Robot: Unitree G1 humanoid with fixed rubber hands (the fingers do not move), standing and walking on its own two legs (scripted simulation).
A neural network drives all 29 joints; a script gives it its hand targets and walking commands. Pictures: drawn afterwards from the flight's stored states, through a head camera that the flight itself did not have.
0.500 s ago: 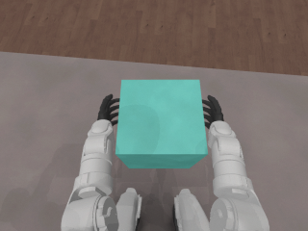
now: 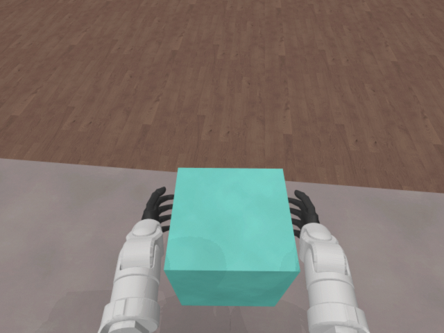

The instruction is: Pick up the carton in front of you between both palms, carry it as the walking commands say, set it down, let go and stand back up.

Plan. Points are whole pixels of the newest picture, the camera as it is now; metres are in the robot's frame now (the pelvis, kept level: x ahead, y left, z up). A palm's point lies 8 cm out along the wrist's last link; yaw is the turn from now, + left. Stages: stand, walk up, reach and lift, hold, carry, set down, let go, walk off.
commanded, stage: reach and lift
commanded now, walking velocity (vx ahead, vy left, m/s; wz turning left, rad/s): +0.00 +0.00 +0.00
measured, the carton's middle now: (229, 241) +0.31 +0.00 -0.05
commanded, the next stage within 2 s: hold in 0.98 s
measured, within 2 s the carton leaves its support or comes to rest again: neither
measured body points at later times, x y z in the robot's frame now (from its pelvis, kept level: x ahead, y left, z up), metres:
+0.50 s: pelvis -0.01 +0.00 +0.01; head -0.02 +0.00 +0.45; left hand +0.31 +0.15 +0.03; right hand +0.31 -0.15 +0.03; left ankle +0.02 +0.13 -0.74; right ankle +0.02 -0.13 -0.74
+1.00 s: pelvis +0.01 +0.00 +0.01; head -0.02 +0.00 +0.46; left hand +0.31 +0.15 +0.04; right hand +0.31 -0.15 +0.04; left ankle +0.02 +0.13 -0.74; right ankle +0.02 -0.13 -0.74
